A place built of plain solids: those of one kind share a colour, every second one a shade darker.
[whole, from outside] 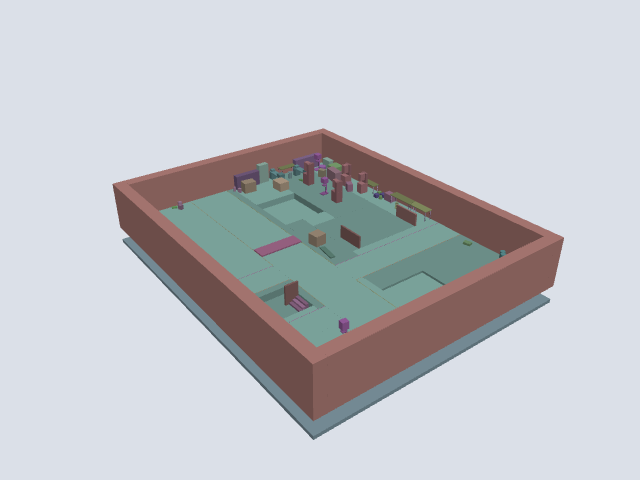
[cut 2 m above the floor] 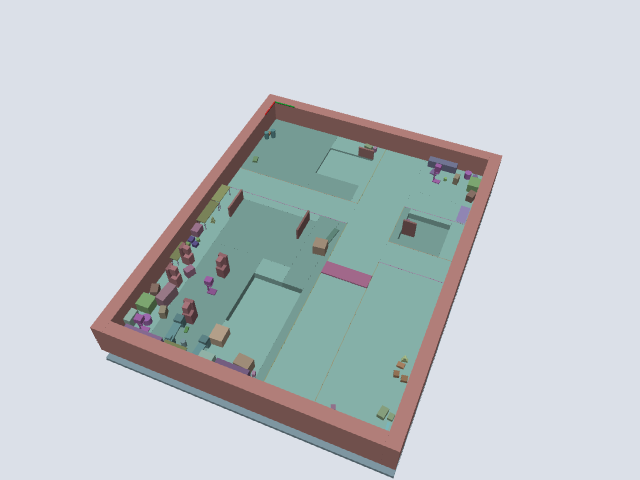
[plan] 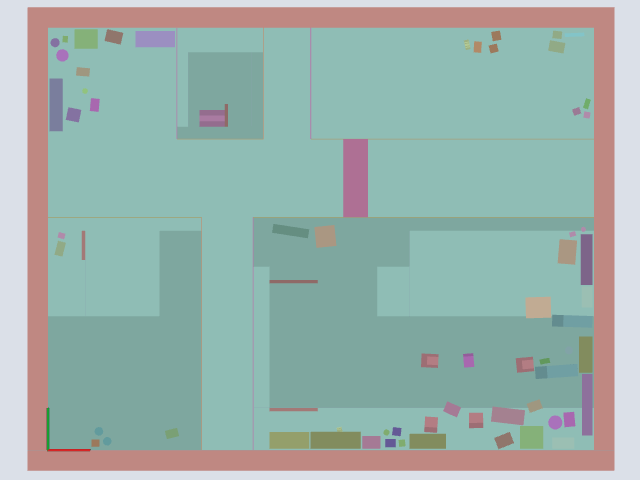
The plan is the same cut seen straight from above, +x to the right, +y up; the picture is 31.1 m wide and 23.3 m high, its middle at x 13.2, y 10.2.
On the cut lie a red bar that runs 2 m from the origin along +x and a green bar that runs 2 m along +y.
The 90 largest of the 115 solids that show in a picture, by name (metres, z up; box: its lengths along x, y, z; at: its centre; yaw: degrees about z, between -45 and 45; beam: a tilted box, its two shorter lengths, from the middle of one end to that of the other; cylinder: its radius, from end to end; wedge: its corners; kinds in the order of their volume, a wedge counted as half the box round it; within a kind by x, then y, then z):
{
 "floor_1": {"box": [1.8, 4.15, 2.1], "at": [0.9, 8.57, -1.05]},
 "floor_2": {"box": [4.15, 5.4, 1.0], "at": [2.08, 17.8, -0.5]},
 "floor_3": {"box": [3.61, 4.15, 1.92], "at": [3.6, 8.57, -1.14]},
 "floor_4": {"box": [7.45, 6.5, 2.1], "at": [3.73, 3.25, -1.05]},
 "floor_5": {"box": [7.45, 0.65, 2.1], "at": [3.73, 10.97, -1.05]},
 "floor_6": {"box": [2.1, 5.4, 1.0], "at": [5.2, 17.8, -0.5]},
 "floor_7": {"box": [2.04, 4.15, 2.1], "at": [6.43, 8.57, -1.05]},
 "floor_8": {"box": [0.55, 3.61, 2.1], "at": [6.53, 17.5, -1.05]},
 "floor_9": {"box": [3.07, 3.61, 1.51], "at": [8.34, 17.5, -1.35]},
 "floor_10": {"box": [4.2, 0.6, 2.1], "at": [8.35, 15.4, -1.05]},
 "floor_11": {"box": [4.2, 1.19, 2.1], "at": [8.35, 19.91, -1.05]},
 "floor_12": {"box": [2.5, 11.3, 1.0], "at": [8.7, 5.65, -0.5]},
 "floor_13": {"box": [0.58, 3.61, 2.1], "at": [10.16, 17.5, -1.05]},
 "floor_14": {"box": [0.8, 6.85, 2.1], "at": [10.35, 5.47, -1.05]},
 "floor_15": {"box": [2.3, 5.4, 1.0], "at": [11.6, 17.8, -0.5]},
 "floor_16": {"box": [26.5, 3.8, 1.0], "at": [13.25, 13.2, -0.5]},
 "floor_17": {"box": [5.23, 6.85, 2.1], "at": [13.37, 5.47, -1.05]},
 "floor_18": {"box": [7.6, 1.75, 2.1], "at": [13.75, 9.78, -1.05]},
 "floor_19": {"box": [1.57, 2.4, 2.1], "at": [16.77, 7.7, -1.05]},
 "floor_20": {"box": [16.55, 2.05, 2.1], "at": [18.23, 1.02, -1.05]},
 "floor_21": {"box": [16.55, 0.65, 2.1], "at": [18.23, 10.97, -1.05]},
 "floor_22": {"box": [13.75, 5.4, 1.0], "at": [19.62, 17.8, -0.5]},
 "floor_23": {"box": [4.69, 4.15, 1.49], "at": [19.89, 8.57, -1.35]},
 "floor_24": {"box": [10.52, 4.45, 2.1], "at": [21.24, 4.28, -1.05]},
 "floor_25": {"box": [4.26, 4.15, 2.1], "at": [24.37, 8.57, -1.05]},
 "wall_1": {"box": [1.0, 20.5, 4.2], "at": [-0.5, 10.25, 1.1]},
 "wall_2": {"box": [28.5, 1.0, 4.2], "at": [13.25, -0.5, 1.1]},
 "wall_3": {"box": [28.5, 1.0, 4.2], "at": [13.25, 21.0, 1.1]},
 "wall_4": {"box": [1.0, 20.5, 4.2], "at": [27.0, 10.25, 1.1]},
 "floor_base_1": {"box": [28.5, 22.5, 0.3], "at": [13.25, 10.25, -2.35]},
 "bar_rack_1": {"box": [0.58, 2.47, 1.38], "at": [26.14, 9.24, 0.69]},
 "bar_rack_2": {"box": [0.51, 2.99, 1.3], "at": [26.18, 2.2, 0.65]},
 "bandsaw_1": {"box": [0.28, 0.67, 1.03], "at": [18.26, 4.35, 1.53], "yaw": -2.6},
 "bandsaw_2": {"box": [0.83, 0.67, 1.02], "at": [18.53, 4.34, 0.51], "yaw": -2.6},
 "bandsaw_3": {"box": [0.63, 0.26, 0.95], "at": [18.58, 0.98, 1.43], "yaw": -3.7},
 "bandsaw_4": {"box": [0.63, 0.76, 0.95], "at": [18.59, 1.24, 0.47], "yaw": -3.7},
 "bandsaw_5": {"box": [0.38, 0.5, 0.65], "at": [18.6, 1.36, 1.57], "yaw": -3.7},
 "bandsaw_6": {"box": [0.55, 0.4, 0.75], "at": [18.67, 4.33, 1.68], "yaw": -2.6},
 "bandsaw_7": {"box": [0.41, 0.5, 0.77], "at": [20.77, 1.57, 1.69], "yaw": 0.7},
 "bandsaw_8": {"box": [0.69, 0.26, 1.04], "at": [20.78, 1.2, 1.55], "yaw": 0.7},
 "bandsaw_9": {"box": [0.69, 0.75, 1.03], "at": [20.78, 1.44, 0.52], "yaw": 0.7},
 "bandsaw_10": {"box": [0.29, 0.71, 1.08], "at": [22.88, 4.12, 1.62], "yaw": 5.4},
 "bandsaw_11": {"box": [0.84, 0.71, 1.08], "at": [23.15, 4.15, 0.54], "yaw": 5.4},
 "bandsaw_12": {"box": [0.55, 0.43, 0.86], "at": [23.29, 4.16, 1.73], "yaw": 5.4},
 "table_saw_1": {"box": [0.98, 1.02, 0.92], "at": [13.46, 10.37, 0.46], "yaw": 5.7},
 "table_saw_2": {"box": [1.23, 1.02, 0.83], "at": [23.8, 6.92, 0.41], "yaw": 1.7},
 "table_saw_3": {"box": [0.86, 1.18, 0.99], "at": [25.21, 9.62, 0.49], "yaw": -4.7},
 "forge_hearth_1": {"box": [1.13, 0.95, 0.8], "at": [1.85, 19.95, 0.4]},
 "forge_hearth_2": {"box": [1.13, 1.1, 0.87], "at": [23.47, 0.62, 0.43]},
 "tool_cabinet_1": {"box": [1.07, 0.54, 0.93], "at": [25.01, 0.34, 0.47]},
 "tool_cabinet_2": {"box": [0.52, 1.03, 1.84], "at": [26.17, 7.43, 0.92]},
 "rail_1": {"box": [0.16, 1.43, 1.0], "at": [1.72, 9.94, 0.5]},
 "rail_2": {"box": [0.16, 1.11, 1.64], "at": [8.66, 16.25, 0.23]},
 "rail_3": {"box": [2.34, 0.16, 1.1], "at": [11.92, 1.97, 0.55]},
 "rail_4": {"box": [2.34, 0.16, 1.1], "at": [11.92, 8.18, 0.55]},
 "planer_1": {"box": [1.59, 0.74, 1.05], "at": [22.33, 1.66, 0.53], "yaw": -6.6},
 "board_stack_1": {"box": [0.64, 2.56, 0.74], "at": [0.39, 16.75, 0.37]},
 "step_hump_1": {"box": [1.2, 3.8, 0.17], "at": [14.93, 13.2, 0.04]},
 "offcut_bin_1": {"box": [0.9, 0.62, 0.7], "at": [15.69, 0.38, 0.35]},
 "offcut_bin_2": {"box": [0.74, 0.53, 0.74], "at": [19.61, 1.98, 0.37], "yaw": -24.7},
 "coal_bin_1": {"box": [0.81, 0.59, 0.66], "at": [3.2, 20.06, 0.33], "yaw": -13.1},
 "coal_bin_2": {"box": [0.82, 0.59, 0.61], "at": [22.14, 0.47, 0.3], "yaw": 21.3},
 "lathe_1": {"box": [0.58, 0.6, 0.28], "at": [23.94, 3.76, 0.92], "yaw": 4.1},
 "lathe_2": {"box": [2.07, 0.6, 0.12], "at": [24.68, 3.82, 0.72], "yaw": 4.1},
 "lathe_3": {"box": [0.55, 0.57, 0.27], "at": [24.74, 6.28, 0.89], "yaw": -1.9},
 "lathe_4": {"box": [1.96, 0.57, 0.12], "at": [25.45, 6.26, 0.69], "yaw": -1.9},
 "anvil_block_1": {"box": [0.65, 0.41, 0.75], "at": [1.7, 18.36, 0.38], "yaw": -4.8},
 "anvil_block_2": {"box": [0.67, 0.47, 0.76], "at": [23.62, 2.14, 0.38], "yaw": 20.1},
 "pillar_drill_1": {"box": [0.43, 0.5, 0.6], "at": [2.26, 16.69, 1.6], "yaw": -5.0},
 "pillar_drill_2": {"box": [0.5, 0.54, 0.45], "at": [20.42, 4.29, 1.36], "yaw": 4.7},
 "pillar_drill_3": {"box": [0.53, 0.57, 0.46], "at": [25.31, 1.42, 1.42], "yaw": 5.1},
 "workbench_top_1": {"box": [1.94, 0.81, 0.06], "at": [11.71, 0.47, 0.95]},
 "workbench_top_2": {"box": [2.44, 0.82, 0.06], "at": [13.96, 0.48, 0.92]},
 "workbench_top_3": {"box": [1.78, 0.72, 0.06], "at": [18.43, 0.43, 0.78]},
 "workbench_top_4": {"box": [0.66, 1.76, 0.06], "at": [26.1, 4.64, 0.86]},
 "quench_tub_1": {"cylinder": 0.3, "from": [0.7, 19.16, 0.0], "to": [0.7, 19.16, 0.59]},
 "quench_tub_2": {"cylinder": 0.34, "from": [24.62, 1.34, 0.0], "to": [24.62, 1.34, 0.6]},
 "crate_1": {"box": [0.4, 0.7, 0.4], "at": [0.59, 9.78, 0.2], "yaw": -14.6},
 "crate_2": {"box": [0.76, 0.52, 0.4], "at": [24.69, 19.57, 0.2], "yaw": -10.0},
 "tread_1": {"box": [1.23, 0.27, 0.45], "at": [7.96, 15.83, -0.37]},
 "tread_2": {"box": [1.23, 0.27, 0.3], "at": [7.96, 16.1, -0.45]},
 "bin_1": {"cylinder": 0.21, "from": [2.47, 0.91, 0.0], "to": [2.47, 0.91, 0.82]},
 "bin_2": {"cylinder": 0.2, "from": [2.87, 0.43, 0.0], "to": [2.87, 0.43, 0.71]},
 "board_pair_1": {"box": [1.76, 0.44, 0.15], "at": [11.78, 10.63, 0.03], "yaw": -8.9},
 "carton_1": {"box": [0.51, 0.41, 0.29], "at": [16.62, 0.34, 0.14], "yaw": 0.1},
 "carton_2": {"box": [0.42, 0.4, 0.31], "at": [16.93, 0.9, 0.15], "yaw": -7.0},
 "low_mat_1": {"box": [1.92, 0.8, 0.06], "at": [5.2, 19.95, -0.02]},
 "stool_shop_1": {"cylinder": 0.19, "from": [25.29, 4.84, 0.0], "to": [25.29, 4.84, 0.63]},
 "hose_coil_1": {"box": [0.65, 0.63, 0.14], "at": [1.24, 16.27, 0.02], "yaw": -11.5},
 "sack_1": {"box": [0.62, 0.42, 0.2], "at": [6.01, 0.81, 0.1], "yaw": 14.3}
}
